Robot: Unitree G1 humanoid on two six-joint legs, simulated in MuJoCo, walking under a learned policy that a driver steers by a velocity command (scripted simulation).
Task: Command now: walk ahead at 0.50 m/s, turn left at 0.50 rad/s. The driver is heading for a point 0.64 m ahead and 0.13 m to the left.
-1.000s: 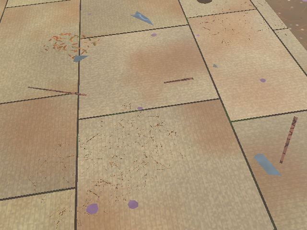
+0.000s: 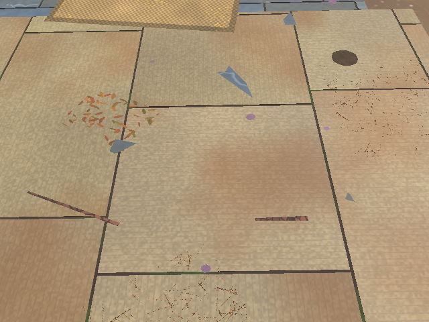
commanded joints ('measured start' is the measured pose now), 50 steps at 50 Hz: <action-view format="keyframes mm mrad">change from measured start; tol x32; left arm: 1 -63 138 35 -51 2 -20 10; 50 -179 107 -12 -86 19 20 -25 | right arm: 1 8 -11 -2 -74 -8 7 7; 50 139 -26 8 -63 -34 32 -34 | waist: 1 -30 -119 3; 16 -71 251 -377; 37 -119 9 45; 43 40 -291 -529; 50 -81 -156 -125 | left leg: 1 -84 53 -46 -98 129 -14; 11 -7 -27 110 -448 140 70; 14 485 -160 163 -518 120 157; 16 981 227 -754 -741 -141 429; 24 432 72 -254 -885 344 282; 35 609 107 -124 -881 313 199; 40 678 55 -63 -538 956 118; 43 50 -208 -97 247 -403 -31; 50 249 -20 -10 -146 -150 -73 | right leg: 1 34 -285 139 -206 197 -161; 13 229 -290 -97 185 766 -61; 14 111 -245 -120 422 715 -23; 16 -529 30 96 1048 -454 72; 17 -638 -18 230 1089 -398 48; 31 -418 -87 156 283 349 75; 37 -529 -66 148 178 197 -15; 41 65 -71 172 160 503 -122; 43 591 -445 740 166 862 -381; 50 -158 -208 266 -38 618 -228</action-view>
